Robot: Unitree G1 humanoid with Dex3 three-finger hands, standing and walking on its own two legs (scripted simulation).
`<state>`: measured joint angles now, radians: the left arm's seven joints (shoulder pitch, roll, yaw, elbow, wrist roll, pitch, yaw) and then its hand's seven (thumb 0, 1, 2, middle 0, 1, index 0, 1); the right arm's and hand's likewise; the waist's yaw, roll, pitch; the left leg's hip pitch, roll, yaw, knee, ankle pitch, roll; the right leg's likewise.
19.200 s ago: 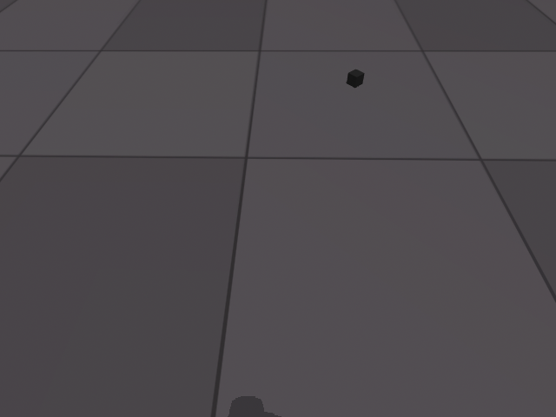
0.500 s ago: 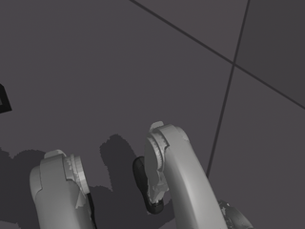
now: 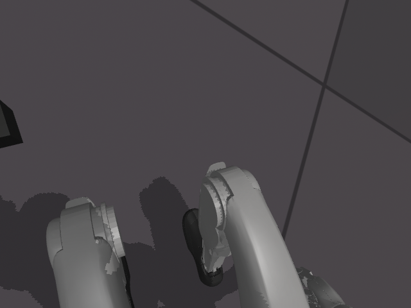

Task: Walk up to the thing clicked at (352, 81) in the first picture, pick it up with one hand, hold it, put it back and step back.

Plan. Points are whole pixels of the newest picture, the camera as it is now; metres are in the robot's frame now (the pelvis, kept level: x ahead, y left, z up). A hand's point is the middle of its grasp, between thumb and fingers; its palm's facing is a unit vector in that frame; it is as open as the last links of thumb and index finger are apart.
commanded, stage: close in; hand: left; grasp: from above
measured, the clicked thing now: out of the picture +0.49 +0.33 -0.29
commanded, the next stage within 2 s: rest palm in 0.06 s
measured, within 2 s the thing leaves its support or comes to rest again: neither
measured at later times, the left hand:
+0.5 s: hand out of the picture +0.47 +0.33 -0.23, palm faces -0.46 -0.13 -0.88, open 14.0 cm
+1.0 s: hand out of the picture +0.47 +0.33 -0.26, palm faces -0.46 -0.15 -0.87, open 14.1 cm
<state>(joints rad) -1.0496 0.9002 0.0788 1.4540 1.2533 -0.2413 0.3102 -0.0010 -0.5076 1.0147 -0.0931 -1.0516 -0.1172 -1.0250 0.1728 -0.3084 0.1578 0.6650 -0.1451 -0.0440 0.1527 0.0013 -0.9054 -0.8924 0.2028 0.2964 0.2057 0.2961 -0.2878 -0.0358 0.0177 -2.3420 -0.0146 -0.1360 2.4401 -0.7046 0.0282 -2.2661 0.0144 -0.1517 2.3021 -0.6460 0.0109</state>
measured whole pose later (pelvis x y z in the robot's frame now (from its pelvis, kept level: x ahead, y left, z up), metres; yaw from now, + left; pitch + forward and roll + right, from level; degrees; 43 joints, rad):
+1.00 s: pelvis +0.00 +0.00 -0.02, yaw -4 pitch +30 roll -14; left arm -1.09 1.08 0.15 1.67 1.30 -0.26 0.50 0.00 -0.54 1.05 -0.09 -0.98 -0.08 -0.99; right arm 0.14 -0.35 0.28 0.62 -0.22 -0.15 0.19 0.00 -0.91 -0.90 0.20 0.30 0.21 0.30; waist -0.38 -0.13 0.15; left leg -2.35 0.00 -0.20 2.53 -0.73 0.03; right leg -2.26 0.04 -0.21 2.34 -0.63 0.02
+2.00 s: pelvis +0.00 +0.01 -0.02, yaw -5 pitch +29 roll -16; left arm -1.12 1.12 0.12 1.71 1.29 -0.24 0.54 0.00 -0.44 0.99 -0.12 -1.01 -0.13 -1.00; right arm 0.12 -0.36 0.33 0.59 -0.22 -0.19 0.21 0.00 -0.90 -0.90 0.20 0.30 0.21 0.30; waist -0.39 -0.15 0.18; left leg -2.34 0.00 -0.22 2.54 -0.73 0.04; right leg -2.24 0.05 -0.22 2.32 -0.62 0.03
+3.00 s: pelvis -0.01 +0.01 -0.01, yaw -6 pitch +28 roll -16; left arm -1.14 1.13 0.07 1.72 1.27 -0.24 0.54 0.00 -0.18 0.81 -0.40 -1.00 -0.47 -0.91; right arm 0.11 -0.35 0.36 0.58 -0.22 -0.18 0.20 0.00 -0.91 -0.90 0.20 0.30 0.20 0.30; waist -0.39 -0.15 0.18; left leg -2.34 0.01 -0.23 2.53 -0.73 0.04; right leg -2.23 0.06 -0.23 2.31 -0.62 0.04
